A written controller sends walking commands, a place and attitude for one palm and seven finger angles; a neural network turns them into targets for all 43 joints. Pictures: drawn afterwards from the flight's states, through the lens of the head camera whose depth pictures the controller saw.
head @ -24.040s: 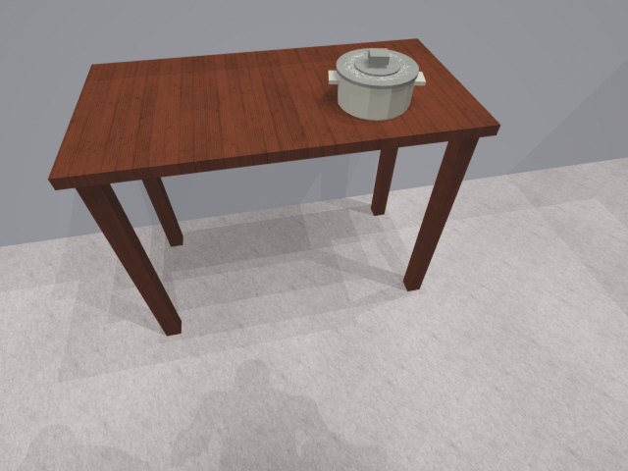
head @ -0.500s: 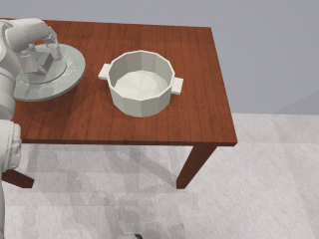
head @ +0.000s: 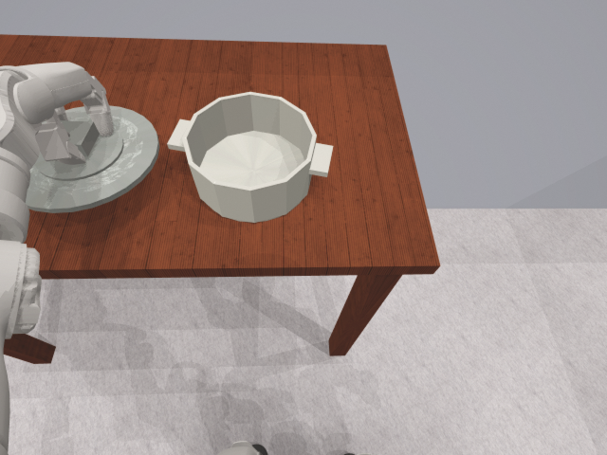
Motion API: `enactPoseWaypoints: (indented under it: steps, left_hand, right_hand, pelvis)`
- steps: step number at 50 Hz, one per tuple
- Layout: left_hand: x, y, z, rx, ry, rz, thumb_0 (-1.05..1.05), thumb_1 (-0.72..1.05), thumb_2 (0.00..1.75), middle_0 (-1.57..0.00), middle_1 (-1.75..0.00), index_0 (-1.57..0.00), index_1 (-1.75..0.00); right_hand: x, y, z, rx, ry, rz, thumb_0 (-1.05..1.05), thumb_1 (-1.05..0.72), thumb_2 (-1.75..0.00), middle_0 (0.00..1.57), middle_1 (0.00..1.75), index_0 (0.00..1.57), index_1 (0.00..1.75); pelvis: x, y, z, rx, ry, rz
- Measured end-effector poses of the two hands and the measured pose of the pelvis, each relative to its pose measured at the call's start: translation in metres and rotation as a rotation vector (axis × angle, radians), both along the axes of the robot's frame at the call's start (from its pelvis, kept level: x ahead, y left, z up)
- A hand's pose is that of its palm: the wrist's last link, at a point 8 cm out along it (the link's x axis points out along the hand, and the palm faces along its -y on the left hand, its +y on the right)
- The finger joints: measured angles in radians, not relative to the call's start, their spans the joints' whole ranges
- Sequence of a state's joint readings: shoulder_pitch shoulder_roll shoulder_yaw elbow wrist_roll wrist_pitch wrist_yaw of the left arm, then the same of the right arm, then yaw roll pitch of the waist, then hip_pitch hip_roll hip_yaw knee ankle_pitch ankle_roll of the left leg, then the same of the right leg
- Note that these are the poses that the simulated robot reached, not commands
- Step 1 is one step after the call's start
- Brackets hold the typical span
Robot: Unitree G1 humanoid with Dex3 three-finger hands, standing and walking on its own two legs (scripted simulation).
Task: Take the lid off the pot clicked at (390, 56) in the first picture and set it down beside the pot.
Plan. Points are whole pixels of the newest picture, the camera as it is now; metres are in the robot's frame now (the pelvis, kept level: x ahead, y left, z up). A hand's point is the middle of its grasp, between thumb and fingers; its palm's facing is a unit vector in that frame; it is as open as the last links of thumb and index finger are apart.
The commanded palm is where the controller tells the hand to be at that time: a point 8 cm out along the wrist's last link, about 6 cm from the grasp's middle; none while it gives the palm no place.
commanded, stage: lower the lid onto the table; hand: left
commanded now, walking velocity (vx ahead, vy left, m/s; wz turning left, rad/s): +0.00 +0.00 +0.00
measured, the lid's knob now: (73, 138) +0.51 +0.28 +0.09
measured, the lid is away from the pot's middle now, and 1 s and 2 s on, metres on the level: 0.23 0.25 0.25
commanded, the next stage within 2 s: open the fingers wide in 1.14 s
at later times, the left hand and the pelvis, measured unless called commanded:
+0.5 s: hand (72, 156) +0.49 +0.28 +0.08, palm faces -0.53 -0.09 -0.84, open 8.2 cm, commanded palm +0.56 +0.29 +0.16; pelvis +0.01 +0.00 -0.01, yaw -1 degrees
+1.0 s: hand (72, 163) +0.49 +0.29 +0.06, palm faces -0.53 -0.09 -0.84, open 8.2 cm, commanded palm +0.57 +0.30 +0.12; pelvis +0.00 +0.01 -0.02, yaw -2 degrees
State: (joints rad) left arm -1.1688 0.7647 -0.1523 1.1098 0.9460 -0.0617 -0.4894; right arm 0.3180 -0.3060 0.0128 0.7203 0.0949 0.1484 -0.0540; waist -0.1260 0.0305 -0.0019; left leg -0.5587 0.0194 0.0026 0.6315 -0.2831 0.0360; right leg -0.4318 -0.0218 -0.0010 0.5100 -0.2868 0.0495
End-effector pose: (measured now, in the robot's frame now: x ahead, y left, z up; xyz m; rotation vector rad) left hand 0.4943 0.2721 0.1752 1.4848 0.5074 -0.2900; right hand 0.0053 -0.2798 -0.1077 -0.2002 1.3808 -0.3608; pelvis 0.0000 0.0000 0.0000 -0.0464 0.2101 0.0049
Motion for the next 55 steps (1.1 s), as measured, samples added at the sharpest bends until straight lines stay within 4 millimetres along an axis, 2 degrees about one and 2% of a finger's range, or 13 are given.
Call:
enactPoseWaypoints:
  steps: [16, 33, 55]
  left_hand:
    - [0.0, 0.007, -0.026, 0.014, 0.049, 0.013, 0.0, 0.12, 0.85, -0.53, -0.94, -0.62, -1.01]
    - [0.007, 0.011, -0.051, -0.013, 0.063, -0.014, 0.0, 0.13, 0.85, -0.52, -0.94, -0.62, -1.01]
    - [0.011, 0.023, -0.062, -0.014, 0.048, -0.013, 0.01, 0.09, 0.82, -0.55, -0.99, -0.65, -1.04]
  right_hand:
    - [-0.002, -0.006, -0.002, -0.024, 0.001, -0.019, 0.0, -0.9, -0.9, 0.2, 0.3, 0.2, 0.3]
    - [-0.006, 0.001, -0.003, -0.041, 0.022, -0.033, 0.0, -0.9, -0.9, 0.2, 0.3, 0.2, 0.3]
    - [-0.036, 0.013, -0.01, -0.039, 0.084, -0.059, 0.0, -0.9, -0.9, 0.2, 0.3, 0.2, 0.3]
  pelvis:
    - [0.003, -0.005, -0.004, -0.001, 0.017, -0.013]
    - [0.006, 0.002, -0.009, -0.006, 0.049, -0.02]
    - [-0.004, 0.011, -0.021, -0.021, 0.095, -0.024]
